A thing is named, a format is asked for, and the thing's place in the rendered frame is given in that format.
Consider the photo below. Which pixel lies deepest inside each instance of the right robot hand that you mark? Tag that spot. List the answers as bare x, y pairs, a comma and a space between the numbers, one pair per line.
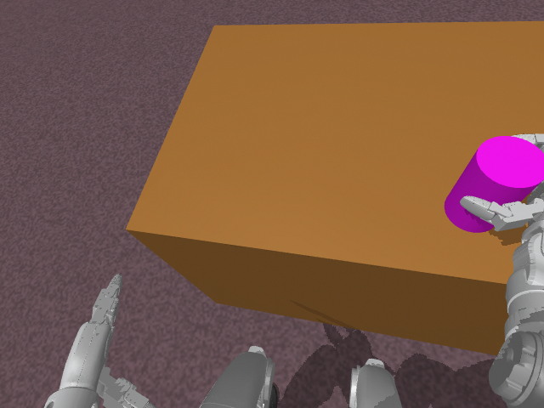
513, 214

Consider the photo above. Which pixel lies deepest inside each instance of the right robot arm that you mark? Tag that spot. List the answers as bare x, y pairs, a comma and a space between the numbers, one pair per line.
517, 373

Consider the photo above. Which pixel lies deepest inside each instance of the can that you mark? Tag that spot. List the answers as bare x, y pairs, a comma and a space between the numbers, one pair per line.
503, 169

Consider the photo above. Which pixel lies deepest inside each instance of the left robot hand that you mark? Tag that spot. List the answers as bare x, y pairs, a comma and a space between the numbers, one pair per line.
86, 363

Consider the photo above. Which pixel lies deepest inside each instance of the left robot arm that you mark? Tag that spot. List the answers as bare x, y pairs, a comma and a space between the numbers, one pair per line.
75, 397

